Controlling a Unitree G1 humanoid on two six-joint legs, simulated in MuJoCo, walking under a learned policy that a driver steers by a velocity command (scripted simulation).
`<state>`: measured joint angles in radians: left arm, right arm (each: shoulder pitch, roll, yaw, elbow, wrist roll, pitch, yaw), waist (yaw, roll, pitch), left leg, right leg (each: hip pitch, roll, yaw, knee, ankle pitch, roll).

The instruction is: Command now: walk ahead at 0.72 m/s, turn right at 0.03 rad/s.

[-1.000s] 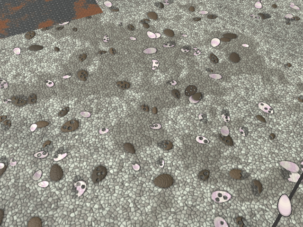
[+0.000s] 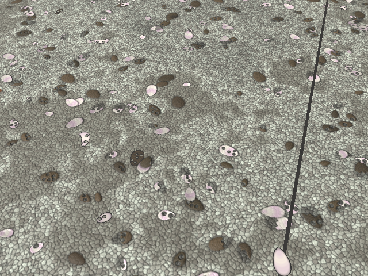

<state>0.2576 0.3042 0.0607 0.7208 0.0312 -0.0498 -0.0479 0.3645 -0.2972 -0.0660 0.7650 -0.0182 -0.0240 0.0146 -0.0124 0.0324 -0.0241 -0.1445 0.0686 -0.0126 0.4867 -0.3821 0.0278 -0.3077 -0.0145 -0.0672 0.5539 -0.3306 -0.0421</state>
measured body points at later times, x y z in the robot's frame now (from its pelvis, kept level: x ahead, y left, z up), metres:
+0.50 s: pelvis +0.34 +0.02 -0.03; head +0.38 +0.03 +0.42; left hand +0.27 +0.28 -0.17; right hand +0.56 -0.22 -0.12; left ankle +0.45 +0.07 -0.74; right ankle +0.06 -0.11 -0.66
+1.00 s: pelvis +0.81 +0.09 -0.02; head +0.84 +0.12 +0.43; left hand +0.89 +0.41 -0.10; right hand +0.95 -0.17 -0.13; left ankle +0.57 +0.08 -0.62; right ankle +0.94 +0.01 -0.73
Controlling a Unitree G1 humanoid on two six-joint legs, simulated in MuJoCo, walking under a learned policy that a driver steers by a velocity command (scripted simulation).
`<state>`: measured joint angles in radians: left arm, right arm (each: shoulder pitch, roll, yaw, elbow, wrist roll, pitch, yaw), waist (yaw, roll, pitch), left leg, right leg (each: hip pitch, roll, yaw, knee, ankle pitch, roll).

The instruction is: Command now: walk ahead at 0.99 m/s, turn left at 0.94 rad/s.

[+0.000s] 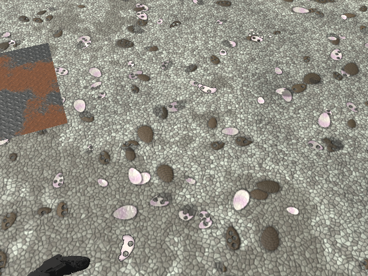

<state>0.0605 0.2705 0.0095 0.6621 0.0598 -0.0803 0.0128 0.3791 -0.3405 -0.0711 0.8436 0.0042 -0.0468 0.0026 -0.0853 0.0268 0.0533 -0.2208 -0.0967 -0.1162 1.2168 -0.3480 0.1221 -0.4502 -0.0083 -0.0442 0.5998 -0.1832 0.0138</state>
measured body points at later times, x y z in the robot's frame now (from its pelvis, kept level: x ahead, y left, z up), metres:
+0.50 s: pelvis +0.45 +0.08 +0.00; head +0.48 +0.09 +0.45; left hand +0.43 +0.34 -0.13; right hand +0.64 -0.14 -0.12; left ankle +0.46 +0.10 -0.72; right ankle +0.42 -0.10 -0.60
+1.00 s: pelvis +0.92 +0.17 +0.01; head +0.93 +0.18 +0.46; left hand +0.88 +0.46 -0.12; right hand +1.15 -0.04 -0.04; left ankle +0.96 +0.36 -0.63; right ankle +0.90 +0.15 -0.72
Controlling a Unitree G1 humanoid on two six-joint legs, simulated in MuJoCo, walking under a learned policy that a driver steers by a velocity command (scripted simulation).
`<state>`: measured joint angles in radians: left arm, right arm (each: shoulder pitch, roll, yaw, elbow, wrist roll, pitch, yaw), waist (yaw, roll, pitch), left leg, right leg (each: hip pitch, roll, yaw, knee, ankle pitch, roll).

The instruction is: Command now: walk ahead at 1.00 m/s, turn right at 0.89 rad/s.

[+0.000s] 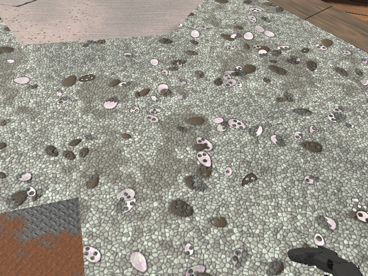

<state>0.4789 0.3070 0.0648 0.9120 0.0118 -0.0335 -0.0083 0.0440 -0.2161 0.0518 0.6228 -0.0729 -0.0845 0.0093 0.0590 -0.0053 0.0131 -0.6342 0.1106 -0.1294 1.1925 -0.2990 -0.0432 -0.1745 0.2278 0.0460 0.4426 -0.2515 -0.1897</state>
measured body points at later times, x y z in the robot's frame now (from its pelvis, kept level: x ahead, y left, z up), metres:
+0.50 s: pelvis +0.45 +0.03 +0.00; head +0.47 +0.03 +0.45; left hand +0.79 +0.14 -0.05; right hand +0.27 -0.21 -0.11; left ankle +0.38 +0.20 -0.73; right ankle +0.52 -0.11 -0.65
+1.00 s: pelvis +0.85 -0.22 -0.01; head +0.88 -0.24 +0.44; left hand +1.08 -0.03 -0.13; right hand +0.82 -0.55 -0.05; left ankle +1.11 -0.26 -0.70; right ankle +0.69 -0.13 -0.73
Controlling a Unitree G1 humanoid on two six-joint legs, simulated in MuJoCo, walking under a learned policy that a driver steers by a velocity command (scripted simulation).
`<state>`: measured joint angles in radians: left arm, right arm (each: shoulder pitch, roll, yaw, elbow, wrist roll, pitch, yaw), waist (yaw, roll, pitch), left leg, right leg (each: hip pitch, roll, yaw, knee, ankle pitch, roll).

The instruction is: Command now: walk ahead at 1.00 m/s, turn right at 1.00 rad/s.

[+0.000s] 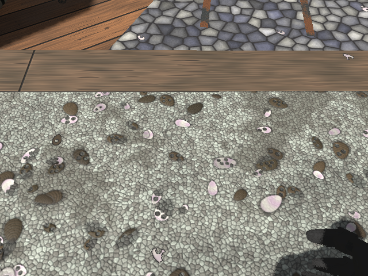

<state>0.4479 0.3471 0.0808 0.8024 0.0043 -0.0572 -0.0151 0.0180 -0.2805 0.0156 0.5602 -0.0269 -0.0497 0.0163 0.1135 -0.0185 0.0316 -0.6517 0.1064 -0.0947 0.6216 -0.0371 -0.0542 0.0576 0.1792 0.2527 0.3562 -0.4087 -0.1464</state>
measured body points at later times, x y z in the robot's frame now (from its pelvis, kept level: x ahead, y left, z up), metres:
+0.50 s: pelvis +0.43 -0.02 -0.03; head +0.46 -0.04 +0.42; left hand +0.78 +0.06 -0.07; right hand +0.25 -0.23 -0.16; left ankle +0.22 +0.19 -0.68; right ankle +0.55 -0.09 -0.73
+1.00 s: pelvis +0.86 -0.25 -0.01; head +0.88 -0.27 +0.44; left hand +1.07 -0.04 -0.13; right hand +0.81 -0.55 -0.11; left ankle +1.00 -0.24 -0.72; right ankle +0.62 -0.15 -0.61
